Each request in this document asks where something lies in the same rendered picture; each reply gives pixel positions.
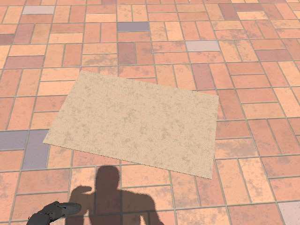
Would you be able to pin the left robot hand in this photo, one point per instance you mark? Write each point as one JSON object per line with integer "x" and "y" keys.
{"x": 54, "y": 211}

